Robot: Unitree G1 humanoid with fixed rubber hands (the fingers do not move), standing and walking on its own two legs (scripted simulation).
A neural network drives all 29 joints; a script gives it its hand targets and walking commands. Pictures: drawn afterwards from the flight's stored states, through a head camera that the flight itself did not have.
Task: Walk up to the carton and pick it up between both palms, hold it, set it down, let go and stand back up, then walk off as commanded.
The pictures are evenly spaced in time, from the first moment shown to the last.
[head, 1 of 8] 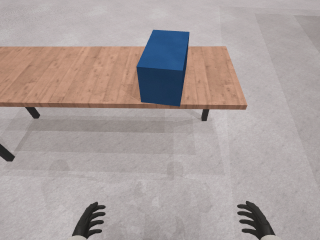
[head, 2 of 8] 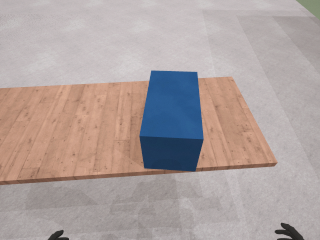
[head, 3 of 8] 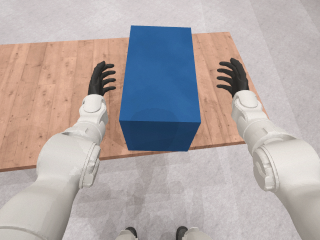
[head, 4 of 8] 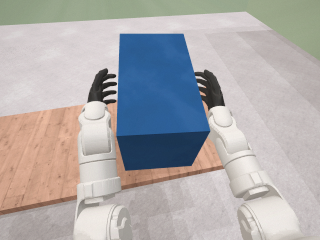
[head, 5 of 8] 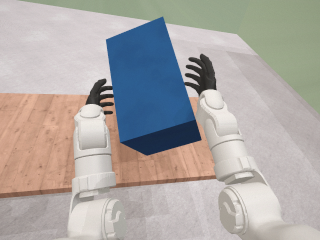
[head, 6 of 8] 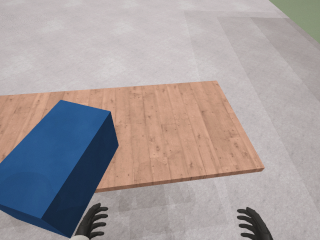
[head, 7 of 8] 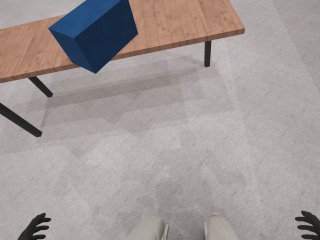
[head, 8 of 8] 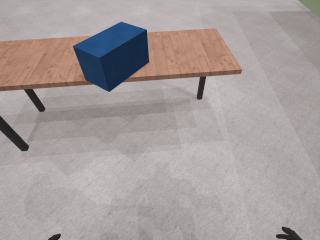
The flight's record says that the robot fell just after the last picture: no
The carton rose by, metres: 0.28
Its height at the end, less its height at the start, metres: +0.00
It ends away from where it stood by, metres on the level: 0.32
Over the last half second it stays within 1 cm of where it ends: yes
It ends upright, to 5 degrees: yes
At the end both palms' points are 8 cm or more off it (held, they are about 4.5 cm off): yes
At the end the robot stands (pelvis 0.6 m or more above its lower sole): yes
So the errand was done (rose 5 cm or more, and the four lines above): yes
